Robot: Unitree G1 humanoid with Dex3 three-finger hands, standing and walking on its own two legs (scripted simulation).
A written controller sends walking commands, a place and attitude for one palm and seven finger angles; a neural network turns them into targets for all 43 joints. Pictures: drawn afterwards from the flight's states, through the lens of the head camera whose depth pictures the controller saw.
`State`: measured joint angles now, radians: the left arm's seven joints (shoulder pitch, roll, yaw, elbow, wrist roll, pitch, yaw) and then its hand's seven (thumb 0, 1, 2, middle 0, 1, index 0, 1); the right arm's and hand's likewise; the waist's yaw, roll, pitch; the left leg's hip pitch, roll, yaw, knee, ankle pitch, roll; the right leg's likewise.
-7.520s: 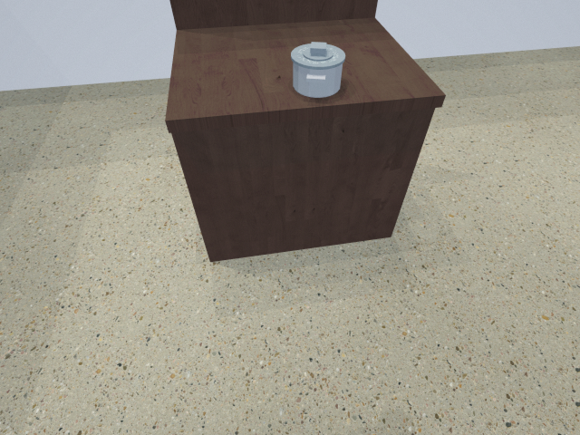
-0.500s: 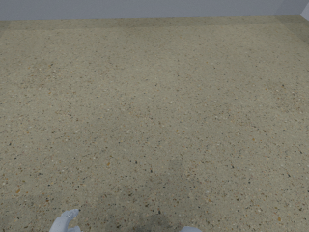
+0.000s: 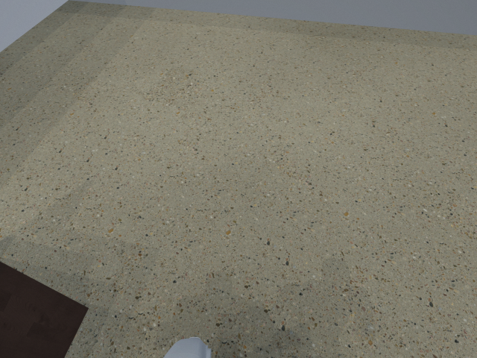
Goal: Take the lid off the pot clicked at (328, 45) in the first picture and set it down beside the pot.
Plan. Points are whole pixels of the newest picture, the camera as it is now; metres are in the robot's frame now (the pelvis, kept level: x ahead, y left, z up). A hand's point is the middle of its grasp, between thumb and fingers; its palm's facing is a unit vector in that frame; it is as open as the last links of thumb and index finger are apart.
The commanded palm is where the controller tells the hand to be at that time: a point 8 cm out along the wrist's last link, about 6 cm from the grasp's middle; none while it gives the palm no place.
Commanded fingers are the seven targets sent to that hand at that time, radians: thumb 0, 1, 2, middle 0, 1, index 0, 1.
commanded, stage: turn to face it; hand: left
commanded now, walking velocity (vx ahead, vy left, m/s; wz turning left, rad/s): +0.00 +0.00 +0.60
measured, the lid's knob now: out of the picture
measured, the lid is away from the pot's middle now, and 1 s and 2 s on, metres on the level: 0.00 0.00 0.00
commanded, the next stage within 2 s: none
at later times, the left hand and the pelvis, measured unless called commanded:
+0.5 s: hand out of the picture +0.08 +0.27 -0.15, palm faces +0.30 -0.92 -0.26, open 7.4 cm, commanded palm none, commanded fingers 0.00 0.90 0.90 -0.20 -0.30 -0.20 -0.30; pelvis +0.03 +0.04 +0.00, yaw +17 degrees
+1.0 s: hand out of the picture -0.04 +0.23 -0.17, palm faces +0.58 -0.77 -0.25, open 7.4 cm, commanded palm none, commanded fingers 0.00 0.90 0.90 -0.20 -0.30 -0.20 -0.30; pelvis +0.03 +0.03 +0.00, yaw +36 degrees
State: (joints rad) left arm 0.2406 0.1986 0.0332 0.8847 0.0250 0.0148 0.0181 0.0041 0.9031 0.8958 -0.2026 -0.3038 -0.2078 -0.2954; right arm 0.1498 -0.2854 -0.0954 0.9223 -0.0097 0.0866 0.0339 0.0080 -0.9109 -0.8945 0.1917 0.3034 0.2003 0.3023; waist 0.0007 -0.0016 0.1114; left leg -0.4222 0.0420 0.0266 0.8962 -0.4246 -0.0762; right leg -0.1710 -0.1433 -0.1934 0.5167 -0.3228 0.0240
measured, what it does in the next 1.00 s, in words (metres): steps on the spot, turning left: left foot, then right foot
